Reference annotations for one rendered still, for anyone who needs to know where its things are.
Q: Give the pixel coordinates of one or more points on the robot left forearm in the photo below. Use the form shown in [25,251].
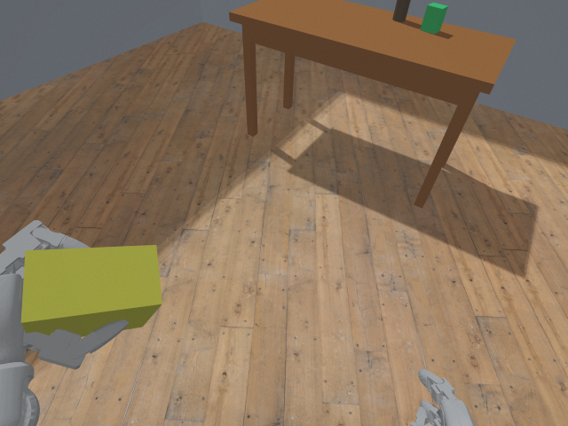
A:
[19,406]

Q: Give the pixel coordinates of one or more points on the right robot hand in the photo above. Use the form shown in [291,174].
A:
[452,412]

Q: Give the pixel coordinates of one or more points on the left robot hand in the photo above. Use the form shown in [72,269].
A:
[61,347]

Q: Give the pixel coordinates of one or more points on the table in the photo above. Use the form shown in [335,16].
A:
[453,65]

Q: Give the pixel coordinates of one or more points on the sponge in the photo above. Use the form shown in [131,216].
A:
[82,289]

